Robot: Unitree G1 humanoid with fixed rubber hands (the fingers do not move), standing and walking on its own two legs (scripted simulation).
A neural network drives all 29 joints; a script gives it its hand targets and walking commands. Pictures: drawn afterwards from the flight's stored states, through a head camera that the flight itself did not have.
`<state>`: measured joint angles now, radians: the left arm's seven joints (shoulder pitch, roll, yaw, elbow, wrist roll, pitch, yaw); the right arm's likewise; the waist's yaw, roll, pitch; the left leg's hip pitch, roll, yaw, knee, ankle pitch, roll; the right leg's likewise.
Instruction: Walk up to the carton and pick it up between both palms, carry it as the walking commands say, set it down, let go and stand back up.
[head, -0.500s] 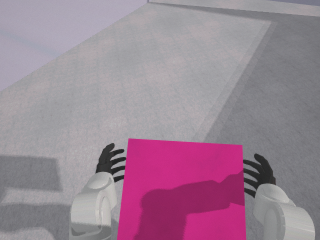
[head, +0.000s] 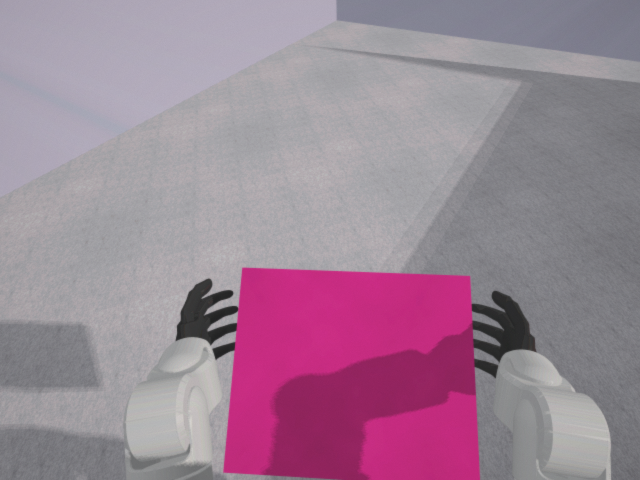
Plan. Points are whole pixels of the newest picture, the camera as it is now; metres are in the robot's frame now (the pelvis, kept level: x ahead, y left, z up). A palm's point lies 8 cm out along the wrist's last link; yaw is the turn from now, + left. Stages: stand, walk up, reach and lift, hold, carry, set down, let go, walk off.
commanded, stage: carry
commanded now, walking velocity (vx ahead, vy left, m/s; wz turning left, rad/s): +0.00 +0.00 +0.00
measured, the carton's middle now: (349, 363) +0.30 +0.02 -0.01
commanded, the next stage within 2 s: none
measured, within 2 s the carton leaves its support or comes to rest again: neither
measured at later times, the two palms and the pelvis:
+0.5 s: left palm out of the picture +0.12 +0.14 +0.10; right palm out of the picture +0.13 -0.20 +0.11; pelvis -0.11 -0.04 +0.01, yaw +1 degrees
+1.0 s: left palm out of the picture +0.04 +0.13 +0.11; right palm out of the picture +0.04 -0.21 +0.10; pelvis -0.20 -0.04 +0.00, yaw +1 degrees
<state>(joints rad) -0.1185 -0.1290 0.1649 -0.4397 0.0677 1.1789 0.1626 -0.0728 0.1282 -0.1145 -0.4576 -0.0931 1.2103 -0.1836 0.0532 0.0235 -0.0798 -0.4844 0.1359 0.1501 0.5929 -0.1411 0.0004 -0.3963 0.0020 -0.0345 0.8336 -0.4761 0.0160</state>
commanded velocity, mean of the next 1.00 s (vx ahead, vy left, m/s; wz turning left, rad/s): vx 0.00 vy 0.00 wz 0.00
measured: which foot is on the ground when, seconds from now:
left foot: down 0.00-0.06, up 0.08-0.34, down 0.36-1.00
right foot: up 0.00-0.02, down 0.04-1.00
